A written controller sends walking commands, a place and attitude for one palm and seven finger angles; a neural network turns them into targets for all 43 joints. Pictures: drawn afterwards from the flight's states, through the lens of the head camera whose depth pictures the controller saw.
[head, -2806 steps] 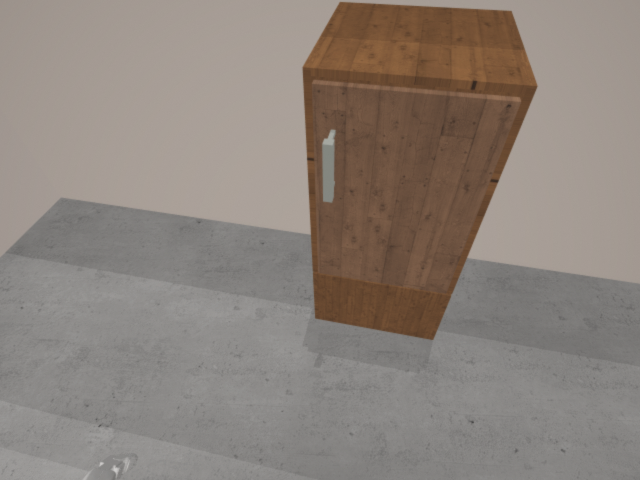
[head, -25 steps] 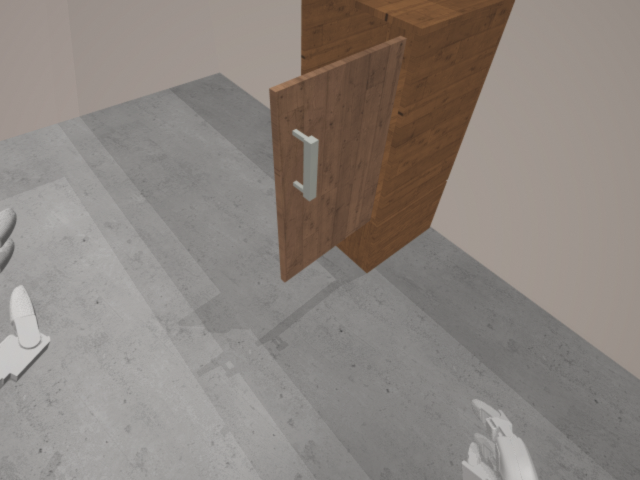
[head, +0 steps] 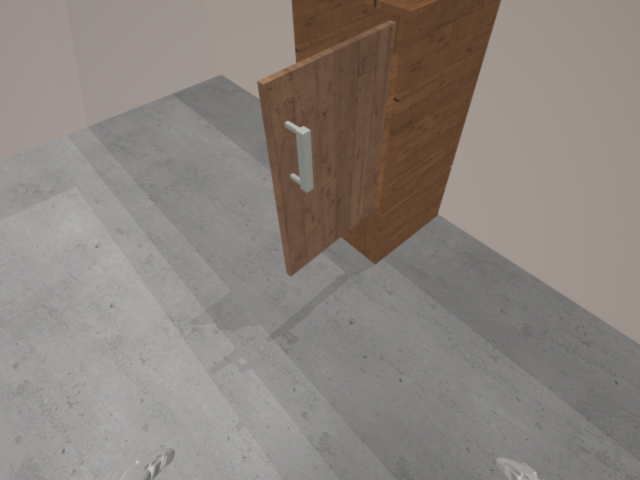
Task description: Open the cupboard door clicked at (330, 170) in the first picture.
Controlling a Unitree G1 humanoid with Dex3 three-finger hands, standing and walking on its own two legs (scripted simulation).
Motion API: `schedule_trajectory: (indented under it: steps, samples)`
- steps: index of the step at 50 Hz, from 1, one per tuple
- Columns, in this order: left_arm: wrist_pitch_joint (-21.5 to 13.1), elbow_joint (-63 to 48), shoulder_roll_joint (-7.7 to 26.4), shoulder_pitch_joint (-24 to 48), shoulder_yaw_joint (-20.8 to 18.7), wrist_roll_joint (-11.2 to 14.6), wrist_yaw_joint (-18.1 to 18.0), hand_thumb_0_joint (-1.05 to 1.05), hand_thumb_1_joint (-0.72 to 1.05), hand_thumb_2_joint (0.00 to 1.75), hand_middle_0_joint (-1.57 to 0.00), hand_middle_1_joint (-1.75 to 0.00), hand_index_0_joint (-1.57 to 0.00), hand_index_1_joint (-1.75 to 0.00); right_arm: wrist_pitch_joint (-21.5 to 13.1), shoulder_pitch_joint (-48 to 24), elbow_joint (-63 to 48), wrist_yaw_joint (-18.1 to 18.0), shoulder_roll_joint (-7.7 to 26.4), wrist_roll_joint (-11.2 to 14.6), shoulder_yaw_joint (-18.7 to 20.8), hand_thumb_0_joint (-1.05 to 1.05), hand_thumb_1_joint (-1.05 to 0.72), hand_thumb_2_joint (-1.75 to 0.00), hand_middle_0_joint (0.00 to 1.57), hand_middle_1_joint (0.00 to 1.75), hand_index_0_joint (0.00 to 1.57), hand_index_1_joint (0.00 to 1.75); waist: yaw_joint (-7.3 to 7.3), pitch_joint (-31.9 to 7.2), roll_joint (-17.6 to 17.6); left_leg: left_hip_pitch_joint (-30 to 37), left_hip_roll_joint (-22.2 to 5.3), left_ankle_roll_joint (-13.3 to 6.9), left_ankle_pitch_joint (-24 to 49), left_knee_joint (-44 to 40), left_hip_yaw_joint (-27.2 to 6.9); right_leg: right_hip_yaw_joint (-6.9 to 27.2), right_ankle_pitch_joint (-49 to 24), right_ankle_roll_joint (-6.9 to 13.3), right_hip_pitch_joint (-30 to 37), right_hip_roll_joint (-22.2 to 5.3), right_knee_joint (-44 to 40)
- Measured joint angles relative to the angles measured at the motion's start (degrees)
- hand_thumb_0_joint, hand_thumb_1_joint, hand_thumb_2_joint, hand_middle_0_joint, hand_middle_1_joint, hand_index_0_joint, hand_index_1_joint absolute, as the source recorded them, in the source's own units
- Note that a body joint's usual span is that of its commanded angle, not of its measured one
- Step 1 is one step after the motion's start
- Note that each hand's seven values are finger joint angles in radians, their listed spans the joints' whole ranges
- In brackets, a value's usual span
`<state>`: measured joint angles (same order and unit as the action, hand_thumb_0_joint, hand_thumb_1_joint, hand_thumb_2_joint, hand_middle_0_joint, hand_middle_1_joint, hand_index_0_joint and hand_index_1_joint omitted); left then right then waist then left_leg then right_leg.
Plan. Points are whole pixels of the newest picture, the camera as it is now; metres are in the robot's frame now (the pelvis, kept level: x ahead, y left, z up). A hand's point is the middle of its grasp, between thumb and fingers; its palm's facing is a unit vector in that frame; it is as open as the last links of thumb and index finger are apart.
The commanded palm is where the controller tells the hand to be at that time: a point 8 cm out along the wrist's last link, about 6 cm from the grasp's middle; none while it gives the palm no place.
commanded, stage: let the arm hang, fingers relaxed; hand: left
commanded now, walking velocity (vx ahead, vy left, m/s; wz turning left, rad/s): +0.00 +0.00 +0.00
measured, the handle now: (298, 157) +0.73 +0.07 -0.03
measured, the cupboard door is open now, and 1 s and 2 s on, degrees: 93 93 93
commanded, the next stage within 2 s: look to check the result in 0.86 s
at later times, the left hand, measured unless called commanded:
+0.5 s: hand out of the picture +0.04 +0.23 -0.14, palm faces +0.01 -0.93 -0.36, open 7.4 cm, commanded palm none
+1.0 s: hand out of the picture +0.11 +0.21 -0.14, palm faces -0.01 -0.95 -0.32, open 7.4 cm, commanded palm none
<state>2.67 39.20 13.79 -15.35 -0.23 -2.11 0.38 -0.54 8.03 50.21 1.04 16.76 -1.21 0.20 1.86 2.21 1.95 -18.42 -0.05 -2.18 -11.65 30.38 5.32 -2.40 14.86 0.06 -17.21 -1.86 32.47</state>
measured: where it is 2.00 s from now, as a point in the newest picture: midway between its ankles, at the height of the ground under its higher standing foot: outside the picture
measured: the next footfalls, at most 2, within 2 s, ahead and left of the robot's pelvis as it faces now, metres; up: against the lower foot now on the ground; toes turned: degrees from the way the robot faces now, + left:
none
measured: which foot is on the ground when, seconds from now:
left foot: down 0.00-1.00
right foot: down 0.00-1.00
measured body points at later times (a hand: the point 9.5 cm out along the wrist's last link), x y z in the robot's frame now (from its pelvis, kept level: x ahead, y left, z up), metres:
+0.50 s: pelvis +0.01 -0.02 +0.01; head +0.02 -0.04 +0.46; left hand +0.04 +0.28 -0.12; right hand +0.03 -0.28 -0.15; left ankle +0.05 +0.10 -0.73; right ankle +0.03 -0.12 -0.73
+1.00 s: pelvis +0.03 -0.02 +0.02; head +0.05 -0.03 +0.47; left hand +0.11 +0.26 -0.12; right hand +0.10 -0.31 -0.13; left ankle +0.05 +0.10 -0.73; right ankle +0.03 -0.12 -0.73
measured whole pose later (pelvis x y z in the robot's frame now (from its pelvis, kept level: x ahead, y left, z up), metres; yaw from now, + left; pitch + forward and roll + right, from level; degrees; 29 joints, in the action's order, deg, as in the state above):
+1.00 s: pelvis +0.03 -0.02 +0.02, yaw +1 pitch -1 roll +0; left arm -1.2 64.9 16.5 -6.0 -0.7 -0.9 -0.4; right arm 0.1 6.4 64.7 -0.1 18.1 -1.2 0.7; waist 0.7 3.3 1.1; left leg -8.4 -1.3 0.2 -7.8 17.6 3.7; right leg -3.9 10.9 1.7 -6.4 0.3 18.5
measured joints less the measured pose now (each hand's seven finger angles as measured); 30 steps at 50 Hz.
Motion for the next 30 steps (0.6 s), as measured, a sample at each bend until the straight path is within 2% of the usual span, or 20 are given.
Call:
schedule_trajectory:
  steps: [3,4,8,13,22,30]
  samples:
    - [-0.08,7.96,-2.42,-0.36,2.04,0.32,0.25,0.01,0.9,0.9,-0.2,-0.3,-0.2,-0.3,1.11,1.86,2.85,-0.01,-0.26,-0.24,-0.05,0.01,-0.9,-0.89,0.2,0.3,0.2,0.3,-0.27,1.5,-1.88,0.96,-0.44,0.55,0.87,-1.38,-0.47,-0.48,-0.83,0.53,1.13,0.54,-1.54]
    - [-0.32,10.03,-2.69,-0.43,1.64,0.47,-0.29,0.01,0.92,0.9,-0.2,-0.3,-0.2,-0.3,1.41,2.51,3.91,-0.11,-0.4,-0.25,0.0,0.01,-0.9,-0.89,0.2,0.3,0.2,0.3,-0.5,1.89,-2.31,1.16,-0.62,0.74,1.21,-1.86,-0.73,-0.74,-1.2,0.71,1.5,0.77,-2.24]
    - [-1.2,16.49,-1.33,-0.79,1.11,0.78,-0.28,0.01,0.95,0.9,-0.2,-0.3,-0.2,-0.3,2.34,4.68,7.83,-0.53,-0.78,-0.15,0.28,0.01,-0.9,-0.89,0.2,0.3,0.2,0.3,-1.32,2.87,-2.92,1.92,-1.25,1.43,2.39,-3.59,-1.72,-1.74,-2.58,1.44,2.99,1.57,-5.0]
    - [-1.68,22.15,0.75,-0.76,0.04,1.0,-0.4,0.01,0.93,0.9,-0.2,-0.3,-0.2,-0.3,2.64,6.02,11.27,-1.01,-0.93,-0.03,0.85,0.01,-0.9,-0.89,0.2,0.3,0.2,0.3,-1.65,2.8,-1.71,2.81,-1.73,1.82,2.9,-4.76,-2.3,-2.3,-3.54,1.87,4.53,2.2,-7.31]
    - [-2.27,25.83,3.49,3.03,-1.15,1.21,-0.87,0.01,0.91,0.9,-0.2,-0.3,-0.2,-0.3,2.04,4.99,13.93,-1.11,-1.54,0.03,0.9,0.01,-0.9,-0.89,0.2,0.3,0.2,0.3,-1.5,1.83,0.44,4.91,-1.58,1.93,3.17,-6.56,-2.2,-2.18,-3.64,1.86,6.42,2.16,-8.76]
    - [-3.24,25.18,3.4,7.68,-0.96,1.27,-0.98,0.0,0.91,0.9,-0.2,-0.3,-0.2,-0.3,1.32,2.1,14.54,-0.91,-1.49,0.03,0.56,0.01,-0.9,-0.89,0.2,0.3,0.2,0.3,-1.18,1.01,0.56,6.94,-1.16,1.91,3.59,-8.81,-1.9,-1.89,-3.62,1.62,7.93,1.84,-10.04]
